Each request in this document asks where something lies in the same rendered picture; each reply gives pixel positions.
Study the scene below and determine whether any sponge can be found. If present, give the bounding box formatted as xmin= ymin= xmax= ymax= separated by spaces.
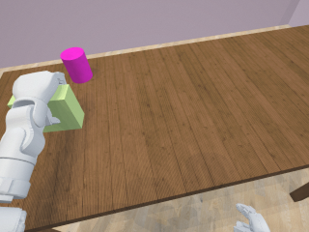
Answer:
xmin=7 ymin=84 xmax=85 ymax=132

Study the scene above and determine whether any robot left hand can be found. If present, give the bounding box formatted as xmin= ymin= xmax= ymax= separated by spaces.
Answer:
xmin=12 ymin=71 xmax=67 ymax=127

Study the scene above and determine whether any robot right hand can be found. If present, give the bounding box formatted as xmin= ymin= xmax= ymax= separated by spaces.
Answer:
xmin=233 ymin=203 xmax=270 ymax=232

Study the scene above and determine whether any left robot forearm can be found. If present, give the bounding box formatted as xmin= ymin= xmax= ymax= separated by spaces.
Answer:
xmin=0 ymin=97 xmax=48 ymax=204

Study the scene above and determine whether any table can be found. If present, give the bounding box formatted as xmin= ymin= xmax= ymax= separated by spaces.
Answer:
xmin=0 ymin=24 xmax=309 ymax=232

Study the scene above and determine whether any left robot upper arm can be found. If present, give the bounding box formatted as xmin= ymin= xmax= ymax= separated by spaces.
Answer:
xmin=0 ymin=207 xmax=27 ymax=232

